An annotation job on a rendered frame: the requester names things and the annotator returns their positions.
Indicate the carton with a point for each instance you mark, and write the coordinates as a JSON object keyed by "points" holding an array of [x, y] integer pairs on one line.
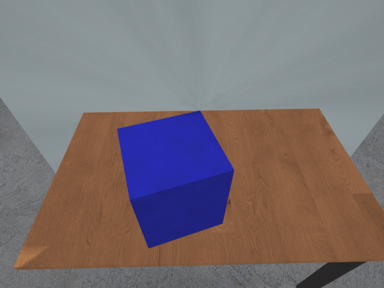
{"points": [[178, 177]]}

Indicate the table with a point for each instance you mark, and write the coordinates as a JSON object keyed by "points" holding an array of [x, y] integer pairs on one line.
{"points": [[296, 197]]}

